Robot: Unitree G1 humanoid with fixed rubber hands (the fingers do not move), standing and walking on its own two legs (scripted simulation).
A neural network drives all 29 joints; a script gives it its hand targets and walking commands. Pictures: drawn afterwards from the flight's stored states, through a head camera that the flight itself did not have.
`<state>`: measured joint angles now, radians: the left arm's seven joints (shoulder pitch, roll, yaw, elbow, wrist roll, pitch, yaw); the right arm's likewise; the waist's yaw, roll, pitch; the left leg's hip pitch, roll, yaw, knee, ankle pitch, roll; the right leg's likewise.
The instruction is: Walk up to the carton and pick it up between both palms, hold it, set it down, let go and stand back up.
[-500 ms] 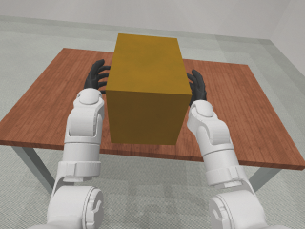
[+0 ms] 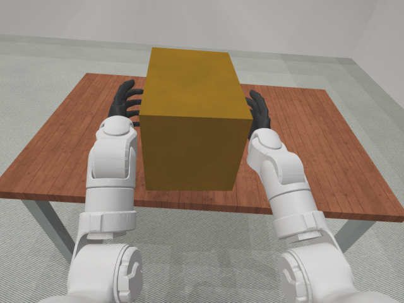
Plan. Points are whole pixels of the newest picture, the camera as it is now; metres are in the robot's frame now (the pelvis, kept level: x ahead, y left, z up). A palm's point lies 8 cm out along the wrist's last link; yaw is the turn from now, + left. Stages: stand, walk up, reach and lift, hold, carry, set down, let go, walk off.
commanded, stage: hold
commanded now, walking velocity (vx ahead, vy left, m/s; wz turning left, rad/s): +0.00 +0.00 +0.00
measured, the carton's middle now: (190, 115) +0.41 +0.01 +0.19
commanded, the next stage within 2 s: none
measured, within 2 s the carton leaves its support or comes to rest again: neither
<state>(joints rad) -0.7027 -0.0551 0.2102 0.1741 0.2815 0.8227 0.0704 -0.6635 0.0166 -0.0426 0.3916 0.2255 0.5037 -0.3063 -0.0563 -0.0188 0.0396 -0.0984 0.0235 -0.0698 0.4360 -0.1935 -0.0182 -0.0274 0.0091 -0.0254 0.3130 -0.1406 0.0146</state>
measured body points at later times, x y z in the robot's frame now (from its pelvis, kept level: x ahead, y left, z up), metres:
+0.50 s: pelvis +0.01 -0.01 +0.00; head -0.02 +0.00 +0.45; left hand +0.39 +0.12 +0.20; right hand +0.38 -0.14 +0.18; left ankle +0.04 +0.13 -0.74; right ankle +0.03 -0.13 -0.74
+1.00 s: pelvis +0.00 -0.01 +0.00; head -0.03 +0.01 +0.45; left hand +0.38 +0.13 +0.20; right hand +0.38 -0.13 +0.19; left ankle +0.04 +0.13 -0.74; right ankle +0.03 -0.13 -0.74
